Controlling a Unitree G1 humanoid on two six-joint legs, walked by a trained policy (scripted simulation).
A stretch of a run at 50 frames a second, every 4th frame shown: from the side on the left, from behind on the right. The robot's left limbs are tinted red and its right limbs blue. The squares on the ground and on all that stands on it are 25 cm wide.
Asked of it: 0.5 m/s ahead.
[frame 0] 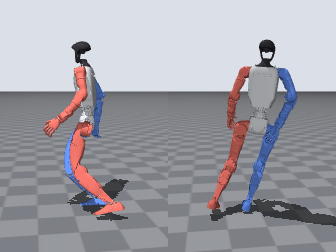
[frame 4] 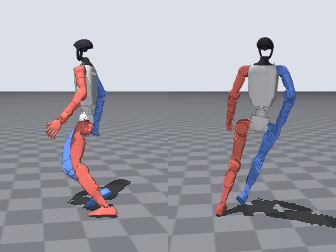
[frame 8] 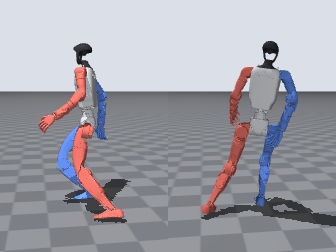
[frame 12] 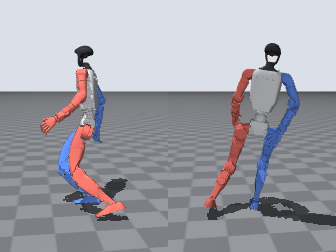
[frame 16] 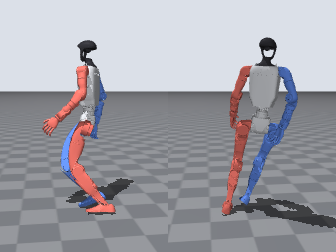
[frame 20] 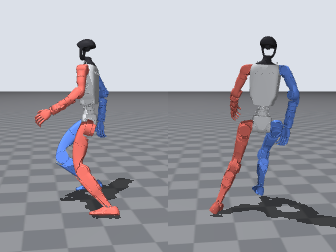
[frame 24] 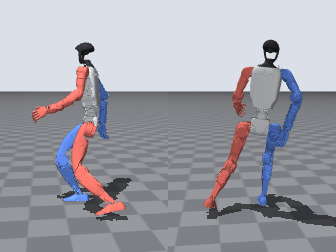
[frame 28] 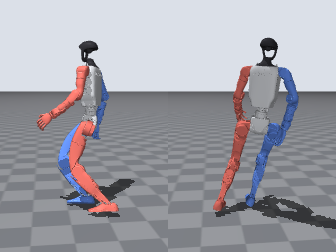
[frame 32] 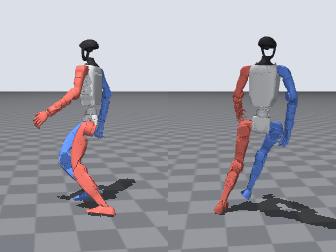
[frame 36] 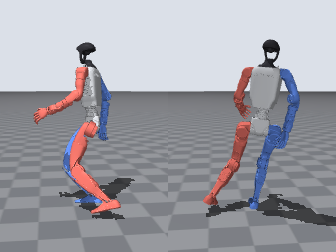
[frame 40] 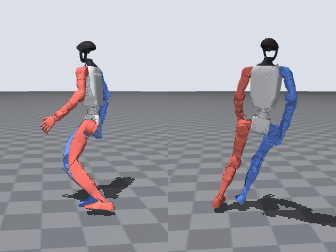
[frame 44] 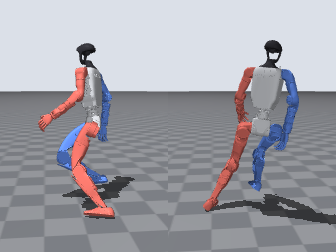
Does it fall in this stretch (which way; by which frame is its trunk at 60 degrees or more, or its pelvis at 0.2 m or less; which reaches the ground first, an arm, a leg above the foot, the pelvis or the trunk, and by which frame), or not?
no
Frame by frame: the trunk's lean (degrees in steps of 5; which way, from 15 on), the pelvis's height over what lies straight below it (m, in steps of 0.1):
0: 10, 0.7
4: 5, 0.7
8: 10, 0.7
12: 10, 0.7
16: 5, 0.7
20: 5, 0.7
24: 10, 0.7
28: 5, 0.7
32: 5, 0.7
36: 10, 0.7
40: 10, 0.7
44: 10, 0.7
